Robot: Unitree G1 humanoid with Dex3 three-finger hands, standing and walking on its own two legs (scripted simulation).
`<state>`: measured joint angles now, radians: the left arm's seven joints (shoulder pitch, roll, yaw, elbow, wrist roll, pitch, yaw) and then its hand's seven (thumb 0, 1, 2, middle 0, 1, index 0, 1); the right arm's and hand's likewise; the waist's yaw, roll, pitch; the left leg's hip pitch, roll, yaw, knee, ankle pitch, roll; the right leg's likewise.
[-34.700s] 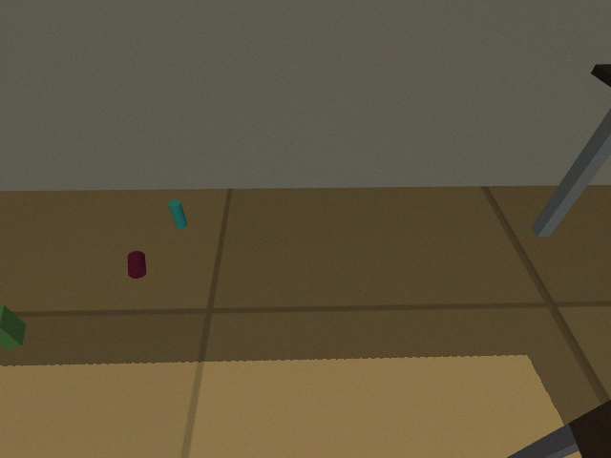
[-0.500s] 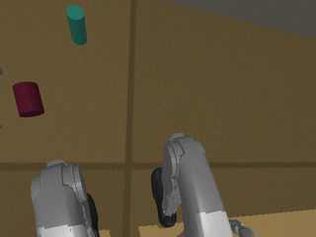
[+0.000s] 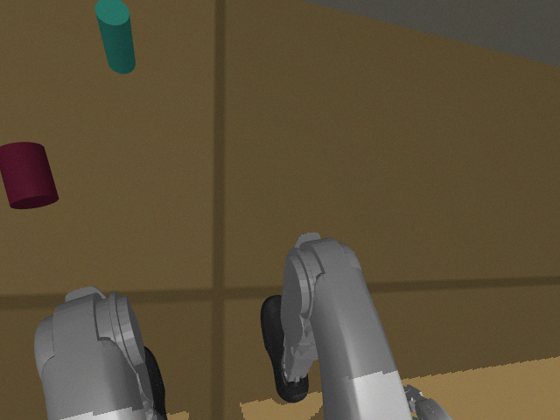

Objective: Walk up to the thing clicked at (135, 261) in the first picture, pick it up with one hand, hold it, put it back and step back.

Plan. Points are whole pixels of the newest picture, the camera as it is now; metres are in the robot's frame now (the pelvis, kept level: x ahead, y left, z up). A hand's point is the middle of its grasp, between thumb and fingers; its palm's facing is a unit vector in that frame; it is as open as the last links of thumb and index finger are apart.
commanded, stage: approach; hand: left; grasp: from above
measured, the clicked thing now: (28, 176) +0.52 +0.28 -0.30
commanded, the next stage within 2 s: rest palm in 1.26 s
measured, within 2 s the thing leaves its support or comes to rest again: neither
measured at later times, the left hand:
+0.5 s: hand out of the picture +0.52 +0.28 -0.16, palm faces -0.47 -0.07 -0.88, open 14.3 cm
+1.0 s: hand out of the picture +0.53 +0.31 -0.15, palm faces -0.39 -0.07 -0.92, open 14.2 cm
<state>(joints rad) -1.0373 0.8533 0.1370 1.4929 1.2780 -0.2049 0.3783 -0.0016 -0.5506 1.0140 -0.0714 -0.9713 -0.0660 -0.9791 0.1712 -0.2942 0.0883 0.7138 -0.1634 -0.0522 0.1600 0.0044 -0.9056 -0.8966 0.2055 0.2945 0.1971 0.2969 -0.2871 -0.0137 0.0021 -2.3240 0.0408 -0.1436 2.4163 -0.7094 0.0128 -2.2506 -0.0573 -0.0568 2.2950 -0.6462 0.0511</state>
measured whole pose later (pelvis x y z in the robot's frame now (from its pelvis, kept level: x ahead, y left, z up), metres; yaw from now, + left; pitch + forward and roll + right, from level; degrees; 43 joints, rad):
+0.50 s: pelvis +0.00 +0.00 +0.00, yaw -1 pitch +34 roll -10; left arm -1.13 0.87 0.10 1.51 1.22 -0.08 0.28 0.00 -0.54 1.00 -0.07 -0.98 -0.07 -0.98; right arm 0.21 -0.32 0.14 0.65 -0.13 -0.02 0.16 0.00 -0.90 -0.89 0.21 0.29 0.20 0.30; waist -0.36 0.02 0.04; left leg -2.33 0.05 -0.16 2.42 -0.71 0.01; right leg -2.26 -0.05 -0.07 2.29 -0.64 0.05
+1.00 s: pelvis +0.00 +0.00 -0.01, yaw -1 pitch +34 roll -10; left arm -1.25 0.90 0.04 1.62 1.28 -0.10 0.36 0.00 -0.54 1.03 -0.08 -0.98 -0.08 -0.99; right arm 0.13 -0.31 0.14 0.67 -0.15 -0.08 0.15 0.00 -0.90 -0.89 0.21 0.29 0.20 0.30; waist -0.36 -0.02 0.00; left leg -2.36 0.03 -0.15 2.44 -0.69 0.02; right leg -2.27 -0.05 -0.06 2.31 -0.63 0.06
